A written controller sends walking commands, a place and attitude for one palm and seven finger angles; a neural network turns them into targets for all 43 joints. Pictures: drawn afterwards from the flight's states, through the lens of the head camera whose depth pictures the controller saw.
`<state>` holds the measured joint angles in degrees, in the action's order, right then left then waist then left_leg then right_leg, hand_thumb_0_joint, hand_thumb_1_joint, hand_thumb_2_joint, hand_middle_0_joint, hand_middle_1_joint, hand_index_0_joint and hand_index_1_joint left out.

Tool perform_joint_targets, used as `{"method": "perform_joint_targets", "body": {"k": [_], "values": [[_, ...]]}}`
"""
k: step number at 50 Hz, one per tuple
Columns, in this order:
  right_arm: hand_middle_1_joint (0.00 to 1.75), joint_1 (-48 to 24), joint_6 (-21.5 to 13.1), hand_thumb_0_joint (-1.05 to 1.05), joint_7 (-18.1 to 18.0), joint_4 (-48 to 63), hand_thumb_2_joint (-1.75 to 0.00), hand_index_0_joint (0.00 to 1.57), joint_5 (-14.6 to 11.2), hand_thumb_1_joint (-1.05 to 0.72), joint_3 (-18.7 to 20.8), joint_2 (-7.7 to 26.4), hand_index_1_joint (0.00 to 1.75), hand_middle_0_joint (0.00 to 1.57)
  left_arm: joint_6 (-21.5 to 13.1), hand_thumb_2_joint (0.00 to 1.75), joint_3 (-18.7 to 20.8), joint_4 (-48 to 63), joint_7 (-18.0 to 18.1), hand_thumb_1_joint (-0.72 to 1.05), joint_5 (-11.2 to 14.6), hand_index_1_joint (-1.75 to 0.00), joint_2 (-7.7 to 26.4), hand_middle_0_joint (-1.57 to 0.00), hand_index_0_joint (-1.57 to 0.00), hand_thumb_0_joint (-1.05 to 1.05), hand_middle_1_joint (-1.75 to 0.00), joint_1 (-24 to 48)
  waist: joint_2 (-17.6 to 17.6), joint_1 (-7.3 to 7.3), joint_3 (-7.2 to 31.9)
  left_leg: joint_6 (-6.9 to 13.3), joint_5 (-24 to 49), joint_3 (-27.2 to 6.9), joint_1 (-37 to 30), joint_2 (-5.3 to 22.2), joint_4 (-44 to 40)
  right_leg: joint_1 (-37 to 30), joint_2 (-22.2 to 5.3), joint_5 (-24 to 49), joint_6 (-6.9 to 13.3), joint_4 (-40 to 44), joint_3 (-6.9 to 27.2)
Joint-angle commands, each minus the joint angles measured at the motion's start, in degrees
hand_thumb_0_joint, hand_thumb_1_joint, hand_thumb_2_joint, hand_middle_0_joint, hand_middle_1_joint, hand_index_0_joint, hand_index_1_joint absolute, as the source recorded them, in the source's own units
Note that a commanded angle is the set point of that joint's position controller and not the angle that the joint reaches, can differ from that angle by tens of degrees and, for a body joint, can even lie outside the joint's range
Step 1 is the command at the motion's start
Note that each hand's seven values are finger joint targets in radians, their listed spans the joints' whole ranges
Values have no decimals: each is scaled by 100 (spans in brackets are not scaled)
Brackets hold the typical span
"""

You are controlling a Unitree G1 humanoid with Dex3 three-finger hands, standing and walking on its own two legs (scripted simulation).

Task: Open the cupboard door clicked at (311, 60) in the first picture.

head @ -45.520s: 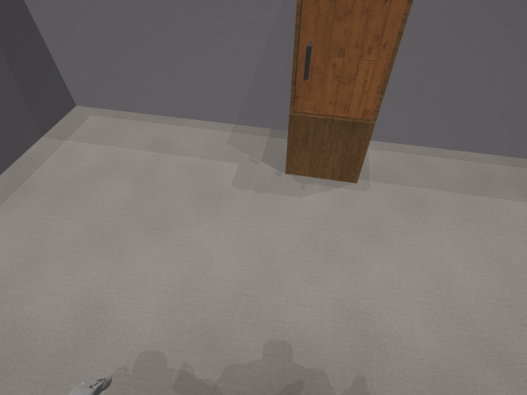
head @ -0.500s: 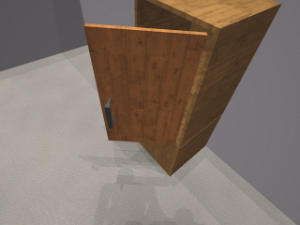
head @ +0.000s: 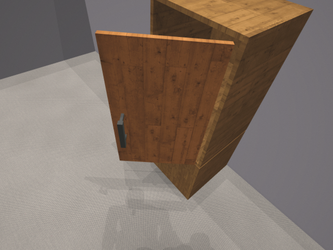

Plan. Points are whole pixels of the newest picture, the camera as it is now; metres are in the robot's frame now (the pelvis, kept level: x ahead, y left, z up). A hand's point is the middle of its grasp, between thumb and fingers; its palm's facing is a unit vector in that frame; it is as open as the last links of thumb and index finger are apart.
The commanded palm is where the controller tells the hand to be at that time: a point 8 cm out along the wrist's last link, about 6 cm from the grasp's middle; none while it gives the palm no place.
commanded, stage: look again from close up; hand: left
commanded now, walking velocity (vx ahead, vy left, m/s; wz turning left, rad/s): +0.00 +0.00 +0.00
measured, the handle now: (122, 131) +0.52 +0.19 -0.10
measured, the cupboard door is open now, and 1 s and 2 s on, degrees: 48 48 48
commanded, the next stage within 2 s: raise the hand with hooked fingers in 0.02 s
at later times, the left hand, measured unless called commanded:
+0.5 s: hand (107, 225) +0.19 +0.16 -0.07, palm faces +0.01 -1.00 +0.05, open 8.3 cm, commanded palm +0.13 +0.24 -0.08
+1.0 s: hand (89, 215) +0.21 +0.21 -0.08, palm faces +0.09 -1.00 -0.02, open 11.3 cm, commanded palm +0.18 +0.26 -0.08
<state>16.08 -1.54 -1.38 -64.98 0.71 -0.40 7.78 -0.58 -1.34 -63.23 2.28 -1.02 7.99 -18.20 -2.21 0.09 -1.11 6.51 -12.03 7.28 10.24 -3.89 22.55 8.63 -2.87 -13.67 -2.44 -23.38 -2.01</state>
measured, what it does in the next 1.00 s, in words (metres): lowers itself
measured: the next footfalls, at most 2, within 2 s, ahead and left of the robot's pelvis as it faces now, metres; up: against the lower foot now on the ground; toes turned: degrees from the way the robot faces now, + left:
none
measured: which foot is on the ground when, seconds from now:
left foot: down 0.00-1.00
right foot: down 0.00-1.00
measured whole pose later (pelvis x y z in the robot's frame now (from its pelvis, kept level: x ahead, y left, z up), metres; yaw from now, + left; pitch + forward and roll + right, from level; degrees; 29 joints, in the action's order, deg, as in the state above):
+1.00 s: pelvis +0.00 -0.04 -0.11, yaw +4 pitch +20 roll -3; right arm 13.1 -10.8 -1.8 -32.3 -1.6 -0.5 11.7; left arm -20.8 18.0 -5.2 -23.0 21.4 16.6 -18.8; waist 1.4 -0.2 9.0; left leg 3.7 -32.4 1.6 58.9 -0.2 70.9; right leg 56.6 3.5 -31.3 4.8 -67.2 -7.8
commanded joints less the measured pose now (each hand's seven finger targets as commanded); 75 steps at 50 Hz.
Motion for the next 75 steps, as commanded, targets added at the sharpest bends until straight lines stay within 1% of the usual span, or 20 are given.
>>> {"method": "perform_joint_targets", "body": {"k": [1,5,6,7,8,9,10,15,16,20,23,28,35,42,45,49,54,60,69,75], "values": [[30,380,-83,0,-43,117,-90,20,-34,-90,89,618,30,20,-32,90,81,101,48,90,11,-30,402,-20,-20,0,-30,-491,171,6,-312,-373,542,-1130,41,1099,-725,233,-366,494,314,224,314],[30,374,-71,0,-47,109,-90,20,-32,-90,97,617,30,20,-14,90,85,96,46,90,6,-30,391,-20,-20,0,-30,-507,203,8,-397,-381,272,-1194,91,1128,-855,270,-358,415,312,224,302],[30,84,-44,0,-1,560,-90,20,-78,-90,50,968,30,20,-58,90,28,-27,231,90,-100,-30,583,-20,-20,0,-30,-439,704,-26,-606,-644,1777,-1065,360,1210,-114,600,-341,254,309,-71,227],[30,357,-865,0,-163,2747,-90,20,-321,-90,260,1765,30,20,-1176,89,767,9085,273,88,976,-32,1800,-20,-20,0,-32,3452,1714,-711,2381,-1149,1864,-1634,-1918,819,-266,876,328,669,258,-709,-263],[30,-174,-1478,0,-251,2334,-90,20,-318,-90,-51,1346,30,20,-845,88,600,7734,449,85,602,-33,1453,-20,-20,0,-33,1287,1992,-150,2205,-1365,1797,-1888,-1895,1311,-787,1477,234,-789,405,-1625,-10],[30,-127,-1614,0,-263,1939,-90,20,-309,-90,42,1286,30,20,-557,87,333,6874,686,83,579,-34,1108,-21,-21,0,-34,908,1667,-164,1621,-1501,862,-1832,-1094,1185,-859,1718,195,-905,378,-1825,-5],[30,37,-1567,0,-183,1873,-90,20,-369,-90,100,1015,30,20,-56,86,-382,5559,694,81,724,-36,-249,-21,-21,0,-36,-723,803,-235,746,-1306,50,-1754,-413,1078,-924,1872,202,-788,350,-1838,-95],[30,-209,-1727,0,-100,2829,-90,20,-224,-90,320,1570,30,20,-1288,81,46,5079,31,69,988,-43,-32,-22,-22,0,-43,-55,-1327,-492,-52,-635,-1020,-1281,1566,497,1272,2662,230,-1217,370,-994,-271],[30,-372,-1728,0,-61,2991,-90,20,-175,-90,374,1548,30,20,-1676,80,221,4853,-231,67,1099,-45,-139,-22,-22,0,-45,-622,-1453,-235,236,-652,-943,-1238,1952,470,1636,2941,260,-1250,399,-1421,-317],[30,-892,-1588,0,200,3688,-90,20,-164,-90,552,1546,30,20,-3218,76,1157,4661,-1641,57,1660,-51,552,-22,-22,0,-51,-1598,-1354,324,721,-891,-1057,-932,3443,213,2607,3324,286,-1757,567,-2442,-52],[30,-1076,-1452,0,303,4196,-90,20,-177,-90,600,1503,30,20,-3763,73,1710,5020,-2121,50,1543,-55,1201,-23,-23,0,-55,-1417,-7,485,1323,-723,-892,-707,3978,141,3219,3446,283,-1216,594,-3184,195],[30,-876,-1244,0,231,4593,-90,20,-142,-90,556,1382,30,20,-3756,68,1906,7562,-1828,39,1858,-63,1476,-24,-24,0,-63,-253,1590,315,2536,-758,-461,-1151,3076,384,3400,3912,451,-796,601,-3674,124],[30,-533,-1467,0,-87,4016,-90,20,-146,-90,352,1540,30,20,-3824,61,1099,7419,-2402,22,1911,-74,1292,-25,-25,0,-74,628,733,-617,2041,-426,-706,-1306,3950,463,4432,4595,525,-936,460,-3551,344],[30,-714,-1304,0,-196,4332,-90,20,-401,-90,361,1503,30,20,-2080,54,2544,6444,-3137,6,2424,-84,2079,-26,-26,0,-84,-251,20,203,3413,-424,-8,-1048,4346,320,4304,2606,291,199,241,-3387,662],[30,-725,-1259,0,-149,4409,-90,20,-324,-90,339,1262,30,20,-2174,51,2989,7102,-2722,-1,2592,-88,2167,-27,-27,0,-88,-326,311,443,3656,-501,429,-1097,4209,366,4189,2139,232,1222,198,-3524,713],[30,-683,-1296,0,-89,4107,-90,20,-242,-90,372,1186,30,20,-2734,47,2596,6906,-2281,-10,2390,-94,1701,-27,-27,0,-94,-230,253,176,2796,-528,388,-1101,4247,424,4159,2868,317,1013,263,-3633,527],[30,-464,-1350,0,-107,3945,-90,20,-292,-90,404,1524,30,20,-3036,42,2069,5837,-2799,-22,2246,-102,1578,-28,-28,0,-102,464,145,-286,2110,-467,-319,-1122,4627,412,4378,3937,387,-340,303,-3642,485],[30,-335,-1504,0,-156,4122,-90,20,-335,-90,442,1647,30,20,-3129,36,2729,6772,-3072,-36,2542,-111,2441,-29,-29,0,-111,762,903,118,3347,-546,497,-1187,3457,442,3996,3629,466,-30,442,-3742,211],[30,-329,-1225,0,-137,4195,-90,20,-323,-90,369,1740,30,20,-2717,30,2565,5488,-2798,-50,2395,-120,2131,-30,-30,0,-120,1049,564,-109,2258,-699,-474,-1404,3741,464,3686,4506,546,-982,458,-3733,-166],[30,-206,-1268,0,-205,4246,-90,20,-359,-90,337,1862,30,20,-2634,30,2649,5627,-3232,-50,2383,-120,2583,-30,-30,0,-120,2139,857,-138,2703,-740,-573,-1592,3252,507,3596,4653,537,-1056,489,-3702,-131]]}}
